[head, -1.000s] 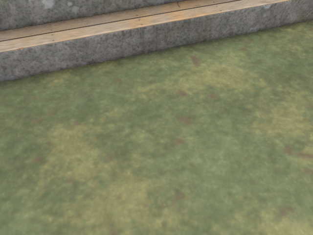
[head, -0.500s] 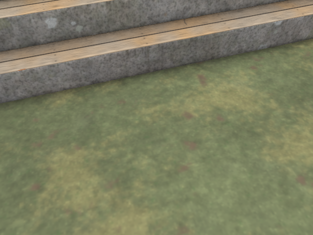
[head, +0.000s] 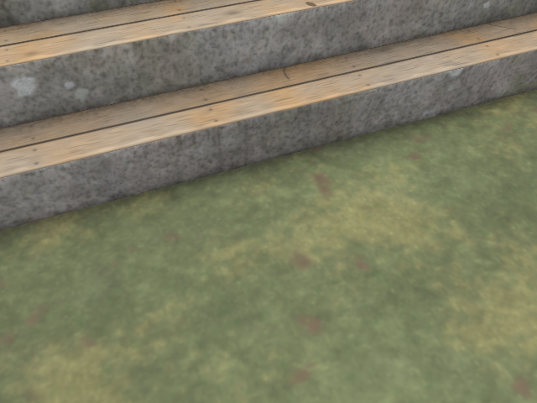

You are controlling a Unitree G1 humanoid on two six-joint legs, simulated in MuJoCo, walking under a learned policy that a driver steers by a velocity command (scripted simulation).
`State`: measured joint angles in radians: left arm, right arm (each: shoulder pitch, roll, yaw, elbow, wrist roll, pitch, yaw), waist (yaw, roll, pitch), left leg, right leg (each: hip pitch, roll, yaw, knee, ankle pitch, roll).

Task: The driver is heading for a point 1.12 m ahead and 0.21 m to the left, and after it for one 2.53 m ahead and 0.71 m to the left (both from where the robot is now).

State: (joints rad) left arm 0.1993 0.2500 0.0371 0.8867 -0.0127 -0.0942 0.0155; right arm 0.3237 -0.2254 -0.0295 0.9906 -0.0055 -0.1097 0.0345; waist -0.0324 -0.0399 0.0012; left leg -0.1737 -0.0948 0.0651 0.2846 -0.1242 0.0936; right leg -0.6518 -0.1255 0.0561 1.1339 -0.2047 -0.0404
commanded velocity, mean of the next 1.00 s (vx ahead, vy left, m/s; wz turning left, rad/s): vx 0.50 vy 0.00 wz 0.13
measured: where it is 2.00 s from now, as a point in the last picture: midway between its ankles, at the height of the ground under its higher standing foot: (220, 249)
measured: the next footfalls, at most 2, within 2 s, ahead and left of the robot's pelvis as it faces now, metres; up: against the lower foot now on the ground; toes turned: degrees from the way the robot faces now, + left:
right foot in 0.30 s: +0.33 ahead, -0.17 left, +0.00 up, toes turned -2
left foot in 0.88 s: +0.64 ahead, +0.08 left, +0.00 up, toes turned +9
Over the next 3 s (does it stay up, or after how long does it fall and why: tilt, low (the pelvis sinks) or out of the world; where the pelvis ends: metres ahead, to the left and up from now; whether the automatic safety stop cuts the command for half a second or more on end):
stays up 0.96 0.20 0.00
